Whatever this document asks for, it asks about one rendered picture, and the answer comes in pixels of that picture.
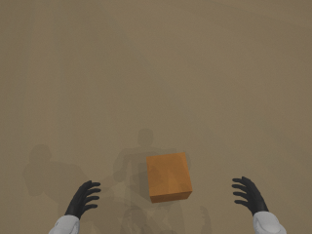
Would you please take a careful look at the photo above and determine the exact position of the robot right forearm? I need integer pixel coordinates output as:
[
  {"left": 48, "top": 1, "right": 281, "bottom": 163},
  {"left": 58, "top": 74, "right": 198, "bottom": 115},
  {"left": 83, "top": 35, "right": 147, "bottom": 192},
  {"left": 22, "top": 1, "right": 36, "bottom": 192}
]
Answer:
[{"left": 253, "top": 211, "right": 287, "bottom": 234}]

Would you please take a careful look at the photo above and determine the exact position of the robot left forearm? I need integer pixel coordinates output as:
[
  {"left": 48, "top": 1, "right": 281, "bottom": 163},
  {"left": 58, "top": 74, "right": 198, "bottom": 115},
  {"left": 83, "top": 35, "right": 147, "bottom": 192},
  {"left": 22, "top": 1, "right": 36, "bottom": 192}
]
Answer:
[{"left": 49, "top": 214, "right": 80, "bottom": 234}]

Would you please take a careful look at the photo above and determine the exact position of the left robot hand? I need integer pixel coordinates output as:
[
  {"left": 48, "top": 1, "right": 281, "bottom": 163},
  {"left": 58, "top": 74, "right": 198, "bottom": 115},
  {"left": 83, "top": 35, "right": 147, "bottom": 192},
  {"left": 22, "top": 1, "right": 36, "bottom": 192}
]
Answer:
[{"left": 64, "top": 180, "right": 101, "bottom": 220}]

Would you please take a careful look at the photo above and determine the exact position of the carton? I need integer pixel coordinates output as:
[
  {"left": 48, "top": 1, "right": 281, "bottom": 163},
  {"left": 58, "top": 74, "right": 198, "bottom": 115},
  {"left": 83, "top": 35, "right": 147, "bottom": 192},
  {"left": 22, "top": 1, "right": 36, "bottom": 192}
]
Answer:
[{"left": 146, "top": 152, "right": 193, "bottom": 204}]

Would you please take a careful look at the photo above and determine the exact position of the right robot hand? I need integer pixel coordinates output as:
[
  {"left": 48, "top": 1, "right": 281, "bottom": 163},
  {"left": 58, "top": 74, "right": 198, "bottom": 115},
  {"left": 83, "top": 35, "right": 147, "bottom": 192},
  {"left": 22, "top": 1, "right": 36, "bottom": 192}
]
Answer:
[{"left": 231, "top": 176, "right": 269, "bottom": 216}]

